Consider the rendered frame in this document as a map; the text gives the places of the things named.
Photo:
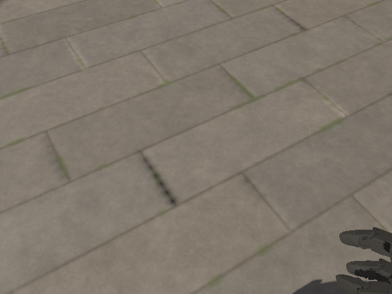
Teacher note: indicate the robot right hand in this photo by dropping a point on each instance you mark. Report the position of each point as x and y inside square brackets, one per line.
[379, 241]

